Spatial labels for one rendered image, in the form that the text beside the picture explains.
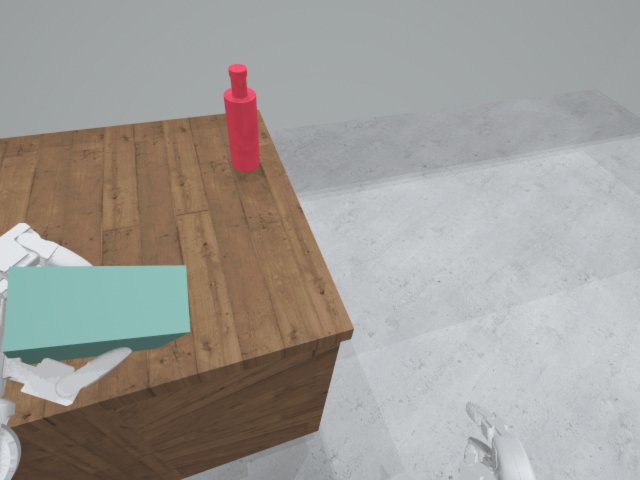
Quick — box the table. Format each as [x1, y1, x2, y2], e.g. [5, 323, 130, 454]
[0, 110, 354, 480]

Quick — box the left robot hand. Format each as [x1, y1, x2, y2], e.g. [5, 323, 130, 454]
[0, 223, 132, 406]

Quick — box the left robot forearm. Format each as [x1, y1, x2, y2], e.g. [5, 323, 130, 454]
[0, 398, 21, 480]

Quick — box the sponge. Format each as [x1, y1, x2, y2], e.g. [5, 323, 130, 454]
[3, 265, 190, 365]

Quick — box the right robot hand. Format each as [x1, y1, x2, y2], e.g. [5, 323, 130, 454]
[459, 402, 536, 480]

